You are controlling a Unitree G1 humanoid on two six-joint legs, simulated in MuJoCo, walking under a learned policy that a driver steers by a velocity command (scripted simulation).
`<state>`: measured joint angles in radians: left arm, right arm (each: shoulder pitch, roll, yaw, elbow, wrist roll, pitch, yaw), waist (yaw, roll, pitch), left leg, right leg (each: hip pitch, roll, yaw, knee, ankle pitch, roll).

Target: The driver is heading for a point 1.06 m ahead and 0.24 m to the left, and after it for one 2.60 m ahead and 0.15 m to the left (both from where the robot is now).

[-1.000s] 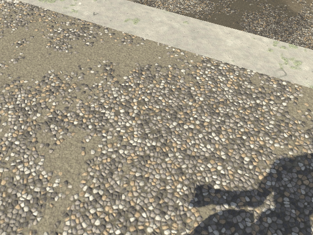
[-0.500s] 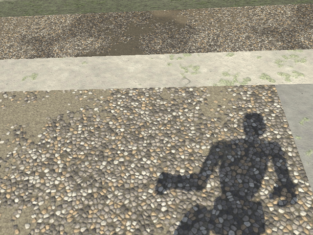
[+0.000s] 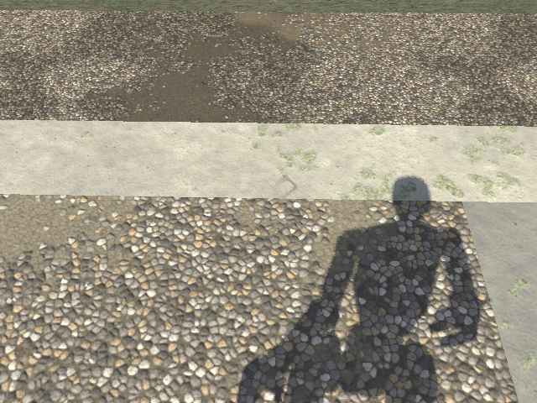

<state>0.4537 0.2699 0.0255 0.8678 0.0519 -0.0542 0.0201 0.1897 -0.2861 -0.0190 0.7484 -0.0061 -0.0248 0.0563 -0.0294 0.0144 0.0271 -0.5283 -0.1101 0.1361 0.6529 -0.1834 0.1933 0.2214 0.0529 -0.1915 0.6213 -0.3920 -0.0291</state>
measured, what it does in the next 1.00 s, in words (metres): walks ahead, turning left: right foot, then left foot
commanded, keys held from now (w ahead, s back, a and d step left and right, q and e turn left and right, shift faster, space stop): w+q+shift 0.52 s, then w+shift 0.14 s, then w+e+shift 0.28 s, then e+shift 0.06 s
